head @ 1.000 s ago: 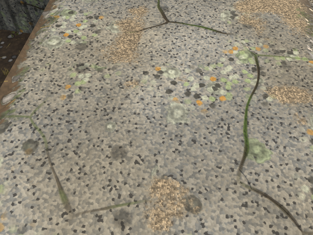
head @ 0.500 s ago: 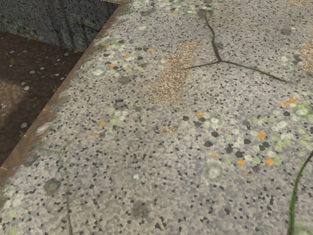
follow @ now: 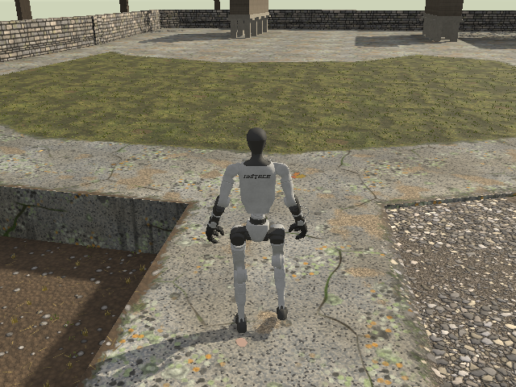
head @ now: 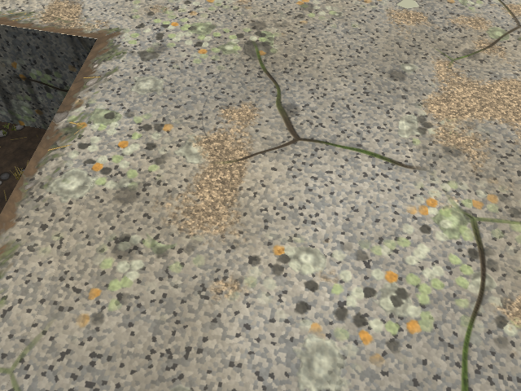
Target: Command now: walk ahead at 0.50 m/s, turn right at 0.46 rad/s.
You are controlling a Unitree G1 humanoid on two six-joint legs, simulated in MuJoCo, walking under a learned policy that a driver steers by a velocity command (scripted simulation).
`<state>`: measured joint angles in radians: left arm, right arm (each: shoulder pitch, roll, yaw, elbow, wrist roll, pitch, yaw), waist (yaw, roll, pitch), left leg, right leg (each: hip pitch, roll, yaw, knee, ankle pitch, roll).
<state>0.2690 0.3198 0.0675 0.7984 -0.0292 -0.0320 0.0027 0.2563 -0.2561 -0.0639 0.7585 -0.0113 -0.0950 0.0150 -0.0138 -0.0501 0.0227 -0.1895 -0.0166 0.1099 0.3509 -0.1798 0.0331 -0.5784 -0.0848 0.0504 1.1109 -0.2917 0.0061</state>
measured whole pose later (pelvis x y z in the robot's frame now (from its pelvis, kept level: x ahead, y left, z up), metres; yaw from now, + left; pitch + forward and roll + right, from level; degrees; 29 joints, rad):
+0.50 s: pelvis +0.26 -0.09 +0.00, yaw -17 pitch +1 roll +1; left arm 0.28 0.28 0.06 0.71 0.00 -0.04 -0.02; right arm 0.14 -0.31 -0.06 0.75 0.00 -0.10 0.00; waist 0.03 0.03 0.06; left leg -0.57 0.11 -0.05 1.08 -0.29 -0.02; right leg -0.27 0.09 0.03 0.41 -0.16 -0.10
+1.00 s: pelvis +0.56 -0.11 +0.00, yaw -21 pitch +1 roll +1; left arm 0.29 0.30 0.05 0.77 -0.01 -0.06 0.00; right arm 0.24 -0.27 -0.05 0.81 -0.01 -0.10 0.03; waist -0.01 -0.04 0.03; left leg -0.27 -0.05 0.04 0.41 -0.16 0.06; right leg -0.47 -0.04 0.05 1.12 -0.33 -0.03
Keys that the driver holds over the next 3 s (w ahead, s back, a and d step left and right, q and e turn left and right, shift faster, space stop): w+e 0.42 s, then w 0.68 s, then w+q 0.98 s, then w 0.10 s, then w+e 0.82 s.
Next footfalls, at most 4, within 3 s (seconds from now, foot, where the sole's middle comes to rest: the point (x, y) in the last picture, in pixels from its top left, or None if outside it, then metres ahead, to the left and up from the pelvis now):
0.30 right None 0.31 -0.17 -0.78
0.82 left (282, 327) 0.66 -0.06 -0.78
1.34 right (388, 265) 0.86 -0.38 -0.78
1.86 left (302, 189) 1.16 -0.14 -0.78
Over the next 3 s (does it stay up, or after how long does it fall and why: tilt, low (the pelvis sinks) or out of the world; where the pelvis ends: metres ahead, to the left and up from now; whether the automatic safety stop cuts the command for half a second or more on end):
stays up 1.65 -0.17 -0.01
